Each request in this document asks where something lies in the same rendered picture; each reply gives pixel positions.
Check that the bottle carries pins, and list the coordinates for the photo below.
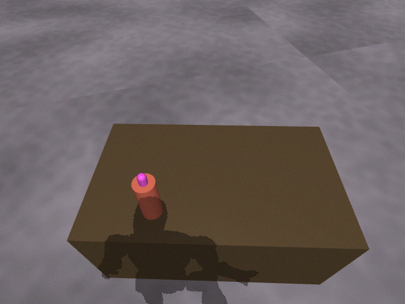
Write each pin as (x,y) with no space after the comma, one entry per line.
(147,195)

